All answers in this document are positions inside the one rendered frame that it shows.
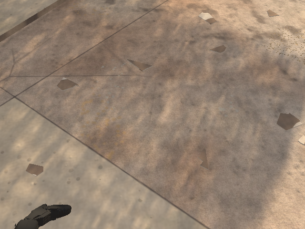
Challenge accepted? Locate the robot left hand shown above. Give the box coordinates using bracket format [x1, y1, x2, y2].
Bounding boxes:
[14, 203, 71, 229]

